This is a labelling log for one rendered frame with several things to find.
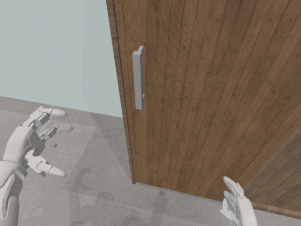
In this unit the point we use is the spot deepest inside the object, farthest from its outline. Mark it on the right robot hand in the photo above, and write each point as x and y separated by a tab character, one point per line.
243	212

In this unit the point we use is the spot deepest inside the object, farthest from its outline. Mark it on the left robot hand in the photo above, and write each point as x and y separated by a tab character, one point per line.
24	139

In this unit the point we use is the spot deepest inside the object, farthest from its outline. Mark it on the robot left forearm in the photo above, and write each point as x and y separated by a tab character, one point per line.
12	175

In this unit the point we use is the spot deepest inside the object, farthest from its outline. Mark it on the handle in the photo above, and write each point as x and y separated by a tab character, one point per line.
138	77

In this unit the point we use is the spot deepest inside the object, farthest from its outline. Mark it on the wardrobe door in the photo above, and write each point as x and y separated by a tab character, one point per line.
222	86
278	182

